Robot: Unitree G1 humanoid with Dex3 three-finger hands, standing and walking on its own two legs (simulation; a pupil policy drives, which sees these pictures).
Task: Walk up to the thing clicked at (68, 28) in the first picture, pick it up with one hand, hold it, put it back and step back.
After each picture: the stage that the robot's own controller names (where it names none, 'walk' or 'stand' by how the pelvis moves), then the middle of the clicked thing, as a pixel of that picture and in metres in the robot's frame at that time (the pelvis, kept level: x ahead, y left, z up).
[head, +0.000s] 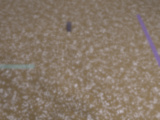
stand; (69, 26) +1.62 +0.09 -0.72
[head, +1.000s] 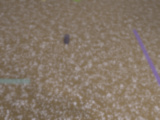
walk; (66, 39) +1.50 +0.05 -0.71
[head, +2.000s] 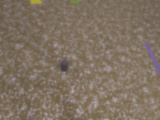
walk; (64, 66) +0.92 +0.06 -0.71
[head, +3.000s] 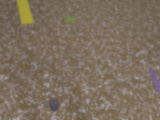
walk; (54, 105) +0.56 +0.13 -0.71
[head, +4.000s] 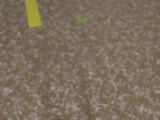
stand; out of the picture +0.34 +0.14 -0.70
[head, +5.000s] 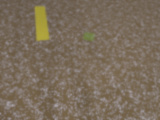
stand; out of the picture +0.25 +0.11 -0.71
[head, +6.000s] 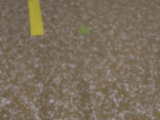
stand; out of the picture +0.24 +0.15 -0.71
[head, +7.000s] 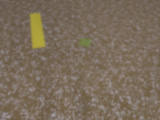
stand; out of the picture +0.20 +0.13 -0.72
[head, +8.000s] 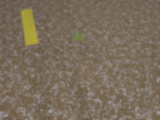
stand; out of the picture +0.20 +0.14 -0.72
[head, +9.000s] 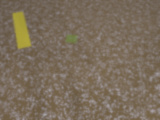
stand; out of the picture +0.20 +0.16 -0.72
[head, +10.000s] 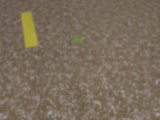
stand; out of the picture +0.21 +0.14 -0.73
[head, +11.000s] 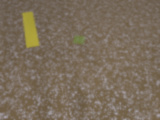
stand; out of the picture +0.21 +0.14 -0.73
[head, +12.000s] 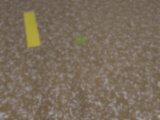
go down; out of the picture +0.21 +0.14 -0.73
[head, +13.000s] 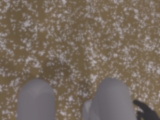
go down; (38, 86) +0.30 +0.13 -0.36
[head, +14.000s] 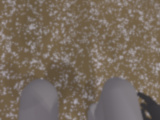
go down; (42, 88) +0.31 +0.13 -0.32
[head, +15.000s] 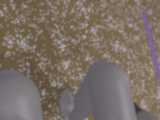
close in; out of the picture +0.32 +0.16 -0.23
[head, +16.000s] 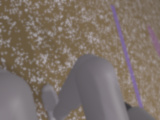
close; out of the picture +0.39 +0.15 -0.23
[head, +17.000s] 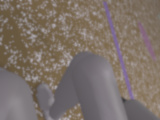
lift; out of the picture +0.40 +0.12 -0.25
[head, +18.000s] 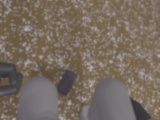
lift; (66, 82) +0.38 +0.00 -0.34
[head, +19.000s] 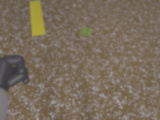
hold; out of the picture +0.25 -0.11 -0.67
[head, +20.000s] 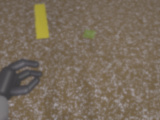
go down; out of the picture +0.22 -0.11 -0.70
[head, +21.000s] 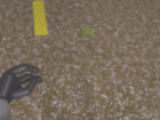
crouch; out of the picture +0.23 -0.11 -0.70
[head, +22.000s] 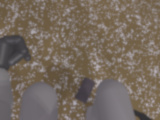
lower; (85, 90) +0.33 -0.09 -0.36
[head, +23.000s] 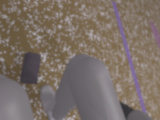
lower; (30, 68) +0.37 -0.03 -0.26
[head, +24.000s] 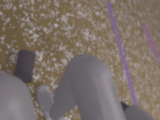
lower; (24, 66) +0.37 -0.01 -0.25
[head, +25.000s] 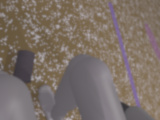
lower; (24, 66) +0.38 -0.01 -0.25
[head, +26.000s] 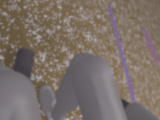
lower; (23, 65) +0.38 -0.01 -0.25
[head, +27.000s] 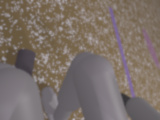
lower; (24, 66) +0.37 -0.01 -0.23
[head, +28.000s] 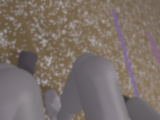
open; (25, 68) +0.37 +0.00 -0.22
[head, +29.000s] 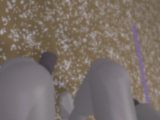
stand; (45, 67) +0.37 -0.01 -0.23
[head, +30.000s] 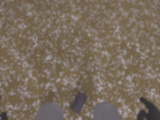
walk; (79, 102) +0.32 -0.04 -0.53
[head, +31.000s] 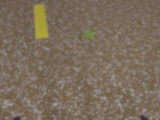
stand; out of the picture +0.28 -0.04 -0.69
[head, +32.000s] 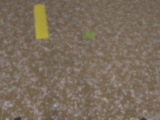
stand; out of the picture +0.28 -0.03 -0.69
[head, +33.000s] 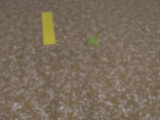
stand; out of the picture +0.30 -0.04 -0.74
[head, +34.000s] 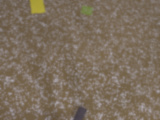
walk; (79, 115) +0.35 -0.08 -0.74
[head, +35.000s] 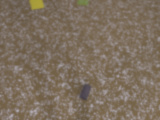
walk; (85, 92) +0.54 -0.06 -0.72
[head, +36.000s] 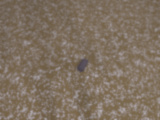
walk; (82, 65) +0.84 -0.05 -0.71
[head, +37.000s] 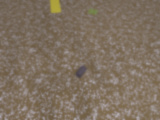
stand; (81, 71) +0.95 -0.04 -0.74
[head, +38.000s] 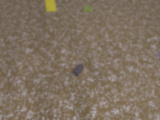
stand; (78, 69) +0.96 -0.01 -0.75
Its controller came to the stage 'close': yes
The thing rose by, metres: 0.01
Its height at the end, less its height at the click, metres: -0.02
